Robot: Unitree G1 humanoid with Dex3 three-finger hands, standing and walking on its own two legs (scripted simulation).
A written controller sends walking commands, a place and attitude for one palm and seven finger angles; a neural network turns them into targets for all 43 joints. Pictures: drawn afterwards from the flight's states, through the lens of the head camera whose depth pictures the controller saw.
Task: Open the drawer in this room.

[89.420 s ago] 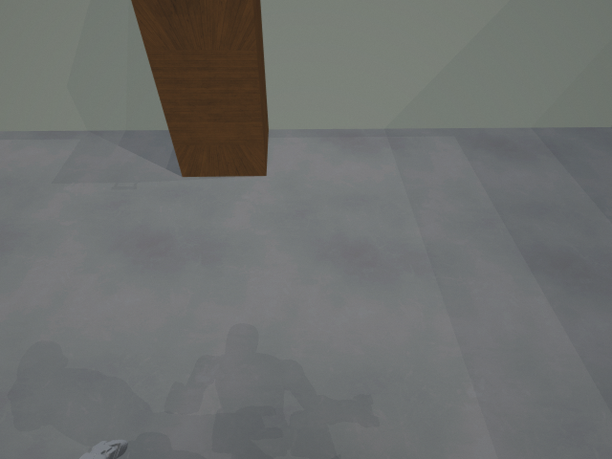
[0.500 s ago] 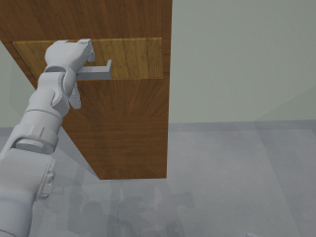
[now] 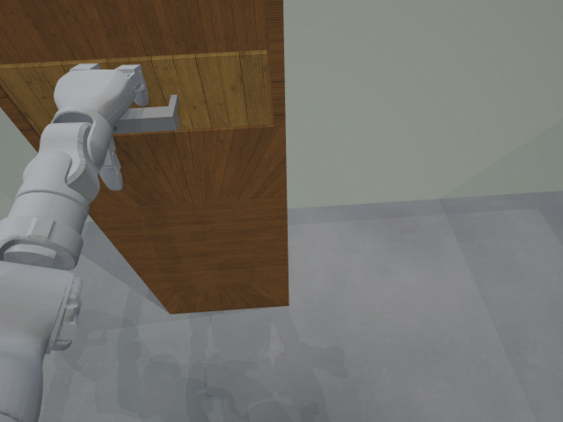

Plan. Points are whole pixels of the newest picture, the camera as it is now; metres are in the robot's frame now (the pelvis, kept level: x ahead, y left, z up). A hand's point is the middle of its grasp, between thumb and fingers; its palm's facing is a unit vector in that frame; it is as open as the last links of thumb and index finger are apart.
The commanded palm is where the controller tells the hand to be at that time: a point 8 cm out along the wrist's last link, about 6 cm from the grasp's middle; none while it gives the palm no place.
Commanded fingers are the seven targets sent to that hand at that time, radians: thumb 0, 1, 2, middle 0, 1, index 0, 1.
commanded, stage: lift the fingers back up to retry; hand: left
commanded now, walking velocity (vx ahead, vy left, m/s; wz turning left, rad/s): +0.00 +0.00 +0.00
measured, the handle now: (140, 111) +0.53 +0.22 +0.15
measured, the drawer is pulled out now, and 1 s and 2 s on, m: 0.00 0.00 0.00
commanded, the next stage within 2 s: re-aim the fingers above the handle in 0.86 s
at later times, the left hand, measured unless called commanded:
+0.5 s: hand (113, 120) +0.48 +0.24 +0.17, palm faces +0.01 +0.01 -1.00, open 13.6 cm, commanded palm +0.46 +0.24 +0.25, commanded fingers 0.00 -0.50 0.30 -0.30 -1.20 -0.30 -1.20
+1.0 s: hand (104, 95) +0.48 +0.23 +0.21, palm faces +0.02 +0.02 -1.00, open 13.6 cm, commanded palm +0.46 +0.23 +0.27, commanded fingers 0.00 -0.50 0.30 -0.30 -1.20 -0.30 -1.20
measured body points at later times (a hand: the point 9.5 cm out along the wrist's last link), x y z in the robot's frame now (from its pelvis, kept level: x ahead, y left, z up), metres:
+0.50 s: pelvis +0.02 +0.01 +0.01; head +0.06 -0.01 +0.46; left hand +0.48 +0.23 +0.23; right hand +0.12 -0.25 -0.12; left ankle +0.00 +0.12 -0.72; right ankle +0.03 -0.12 -0.72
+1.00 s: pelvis +0.03 +0.01 +0.02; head +0.06 -0.02 +0.46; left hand +0.47 +0.23 +0.27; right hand +0.17 -0.24 -0.11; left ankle +0.00 +0.12 -0.72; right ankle +0.03 -0.12 -0.72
